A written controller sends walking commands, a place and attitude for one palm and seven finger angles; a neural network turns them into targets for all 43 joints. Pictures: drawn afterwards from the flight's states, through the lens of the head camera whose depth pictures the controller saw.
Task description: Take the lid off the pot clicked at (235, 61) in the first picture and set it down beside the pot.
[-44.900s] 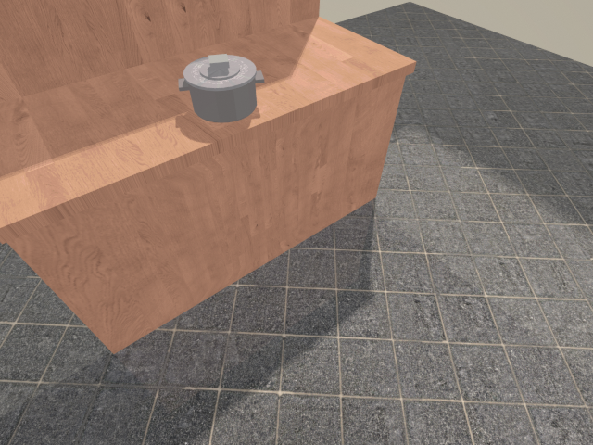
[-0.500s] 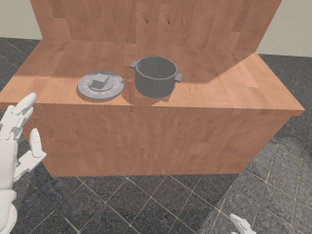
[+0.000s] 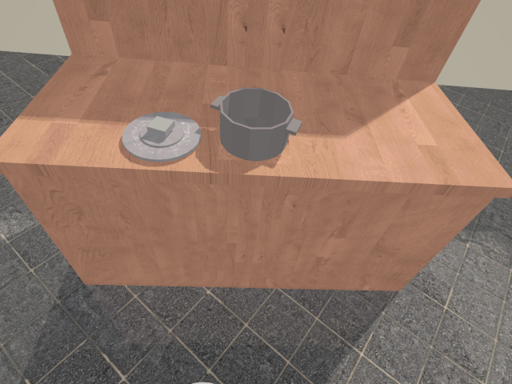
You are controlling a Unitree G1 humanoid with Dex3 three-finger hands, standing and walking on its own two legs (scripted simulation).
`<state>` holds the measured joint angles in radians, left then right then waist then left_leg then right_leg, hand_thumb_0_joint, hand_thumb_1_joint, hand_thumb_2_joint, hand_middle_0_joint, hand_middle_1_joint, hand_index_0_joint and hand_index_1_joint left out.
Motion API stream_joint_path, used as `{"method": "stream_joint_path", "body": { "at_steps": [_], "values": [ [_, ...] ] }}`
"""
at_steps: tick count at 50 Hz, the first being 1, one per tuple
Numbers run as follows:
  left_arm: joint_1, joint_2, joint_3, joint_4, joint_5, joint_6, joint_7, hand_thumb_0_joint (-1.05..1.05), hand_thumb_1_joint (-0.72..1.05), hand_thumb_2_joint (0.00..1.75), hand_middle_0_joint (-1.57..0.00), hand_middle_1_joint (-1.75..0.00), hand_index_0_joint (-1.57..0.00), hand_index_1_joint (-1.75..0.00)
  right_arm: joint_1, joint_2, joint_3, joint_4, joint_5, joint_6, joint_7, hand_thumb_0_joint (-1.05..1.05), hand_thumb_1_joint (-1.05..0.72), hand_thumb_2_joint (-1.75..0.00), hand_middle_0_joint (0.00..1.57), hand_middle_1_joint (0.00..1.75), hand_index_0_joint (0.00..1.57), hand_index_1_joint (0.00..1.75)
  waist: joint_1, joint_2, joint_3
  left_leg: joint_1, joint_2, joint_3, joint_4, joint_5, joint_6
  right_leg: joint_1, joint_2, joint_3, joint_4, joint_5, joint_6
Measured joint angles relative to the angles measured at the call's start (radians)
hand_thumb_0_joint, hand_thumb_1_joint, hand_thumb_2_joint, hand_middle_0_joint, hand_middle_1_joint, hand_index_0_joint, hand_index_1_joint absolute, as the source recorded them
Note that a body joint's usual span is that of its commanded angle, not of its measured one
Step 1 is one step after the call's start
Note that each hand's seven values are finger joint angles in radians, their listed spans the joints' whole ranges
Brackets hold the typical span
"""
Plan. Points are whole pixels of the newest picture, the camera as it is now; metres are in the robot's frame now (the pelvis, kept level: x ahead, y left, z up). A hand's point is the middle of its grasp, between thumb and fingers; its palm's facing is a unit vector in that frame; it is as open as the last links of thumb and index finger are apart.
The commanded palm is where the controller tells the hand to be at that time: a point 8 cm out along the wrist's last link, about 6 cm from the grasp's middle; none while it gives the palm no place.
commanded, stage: stop stepping back and stand still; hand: left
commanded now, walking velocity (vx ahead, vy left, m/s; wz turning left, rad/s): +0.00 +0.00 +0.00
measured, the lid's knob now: (161, 126) +0.70 +0.24 -0.01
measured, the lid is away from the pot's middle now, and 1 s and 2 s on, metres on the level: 0.24 0.24 0.24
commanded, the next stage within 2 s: let the arm hang, fingers relaxed in 0.78 s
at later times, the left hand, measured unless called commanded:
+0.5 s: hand (141, 365) +0.20 +0.19 -0.16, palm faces -0.02 -0.98 -0.19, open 7.4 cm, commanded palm none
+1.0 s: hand out of the picture +0.11 +0.19 -0.16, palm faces +0.04 -0.98 -0.18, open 7.3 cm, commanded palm none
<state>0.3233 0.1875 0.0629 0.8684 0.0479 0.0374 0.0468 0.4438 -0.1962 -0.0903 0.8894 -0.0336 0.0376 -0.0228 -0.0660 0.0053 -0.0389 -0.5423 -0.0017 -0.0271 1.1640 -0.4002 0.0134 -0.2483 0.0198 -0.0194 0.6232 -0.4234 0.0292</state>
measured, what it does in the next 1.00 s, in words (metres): steps on the spot: left foot, then right foot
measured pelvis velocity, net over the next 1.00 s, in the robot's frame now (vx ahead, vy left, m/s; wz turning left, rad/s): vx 0.06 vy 0.02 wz -0.01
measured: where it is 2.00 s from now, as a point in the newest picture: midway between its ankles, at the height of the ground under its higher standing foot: outside the picture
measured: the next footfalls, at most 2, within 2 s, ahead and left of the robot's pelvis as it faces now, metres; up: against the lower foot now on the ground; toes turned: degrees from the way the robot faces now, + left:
left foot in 0.06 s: +0.02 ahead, +0.10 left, +0.00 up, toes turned +1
right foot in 0.42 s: +0.13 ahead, -0.10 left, +0.00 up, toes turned -1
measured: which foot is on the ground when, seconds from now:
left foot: up 0.00-0.04, down 0.06-1.00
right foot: down 0.00-0.08, up 0.10-0.40, down 0.42-1.00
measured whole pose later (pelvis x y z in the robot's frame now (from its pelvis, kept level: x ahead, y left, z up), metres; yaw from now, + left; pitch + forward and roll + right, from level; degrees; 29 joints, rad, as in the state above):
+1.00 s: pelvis +0.06 +0.02 +0.02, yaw -1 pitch -1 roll -1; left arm 0.23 0.16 0.03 1.04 0.01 0.03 0.05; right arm 0.30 -0.11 -0.06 1.04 -0.02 0.01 -0.05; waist -0.01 -0.02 0.03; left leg -0.08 -0.02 0.04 0.47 -0.39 0.06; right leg -0.25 0.03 -0.02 0.48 -0.22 -0.01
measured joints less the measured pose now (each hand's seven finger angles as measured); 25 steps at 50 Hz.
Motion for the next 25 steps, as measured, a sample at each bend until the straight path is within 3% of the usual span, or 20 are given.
{"method": "stream_joint_path", "body": {
  "at_steps": [3, 4, 7, 10, 15, 21, 25],
  "values": [
    [-0.021, 0.009, 0.009, 0.03, -0.006, -0.002, -0.003, -0.02, 0.93, 0.9, -0.2, -0.3, -0.2, -0.3, -0.014, 0.029, 0.011, -0.014, 0.008, -0.025, 0.001, 0.01, -0.91, -0.9, 0.19, 0.3, 0.2, 0.3, 0.002, -0.022, -0.007, 0.135, 0.027, 0.023, -0.329, -0.009, 0.008, 0.004, -0.029, 0.012, 0.013, -0.024, 0.021],
    [-0.029, 0.008, 0.01, 0.035, -0.015, -0.002, -0.008, -0.01, 0.92, 0.9, -0.2, -0.3, -0.2, -0.3, -0.022, 0.036, 0.016, -0.01, 0.007, -0.037, 0.0, 0.01, -0.91, -0.9, 0.19, 0.3, 0.2, 0.3, 0.007, -0.025, -0.01, 0.165, 0.019, 0.033, -0.388, -0.067, 0.028, -0.011, -0.039, 0.018, 0.039, -0.036, 0.021],
    [-0.049, 0.012, 0.005, 0.052, -0.034, 0.007, -0.021, 0.0, 0.92, 0.9, -0.19, -0.3, -0.2, -0.3, -0.067, 0.073, 0.038, 0.008, -0.006, -0.046, -0.014, 0.01, -0.91, -0.9, 0.19, 0.3, 0.2, 0.3, 0.027, -0.042, 0.001, 0.199, 0.001, 0.078, -0.42, -0.074, 0.055, -0.071, -0.043, 0.048, 0.183, -0.098, 0.0],
    [-0.082, 0.005, -0.003, 0.068, -0.041, 0.017, -0.024, 0.0, 0.91, 0.9, -0.19, -0.3, -0.2, -0.3, -0.086, 0.087, 0.04, 0.023, -0.014, -0.058, -0.04, 0.02, -0.95, -0.9, 0.2, 0.3, 0.2, 0.3, 0.02, -0.036, 0.018, 0.257, -0.015, 0.085, -0.499, -0.039, 0.066, -0.123, -0.029, 0.046, 0.288, -0.105, -0.004],
    [-0.155, -0.005, -0.017, 0.04, -0.04, 0.01, -0.027, 0.01, 0.91, 0.9, -0.19, -0.3, -0.2, -0.3, -0.102, 0.088, 0.05, 0.054, -0.007, -0.062, -0.036, 0.02, -0.95, -0.9, 0.2, 0.3, 0.2, 0.3, 0.02, -0.028, 0.076, 0.343, -0.03, 0.074, -0.607, 0.0, 0.069, -0.151, -0.017, 0.019, 0.16, -0.027, -0.013],
    [-0.187, -0.002, -0.02, 0.025, -0.038, 0.003, -0.024, 0.01, 0.91, 0.9, -0.19, -0.3, -0.2, -0.3, -0.109, 0.093, 0.044, 0.1, 0.012, -0.041, -0.034, 0.01, -0.92, -0.9, 0.2, 0.3, 0.2, 0.3, 0.021, -0.039, 0.099, 0.398, -0.043, 0.075, -0.599, -0.039, 0.057, -0.104, -0.011, 0.013, 0.001, 0.198, -0.049],
    [-0.191, -0.008, -0.02, 0.043, -0.035, -0.003, -0.015, 0.0, 0.91, 0.9, -0.19, -0.3, -0.2, -0.3, -0.139, 0.089, 0.027, 0.118, 0.023, -0.021, -0.034, 0.01, -0.92, -0.9, 0.2, 0.3, 0.2, 0.3, 0.018, -0.018, 0.099, 0.38, -0.022, 0.064, -0.544, -0.07, 0.039, -0.089, 0.006, 0.0, 0.002, 0.112, -0.045]
  ]
}}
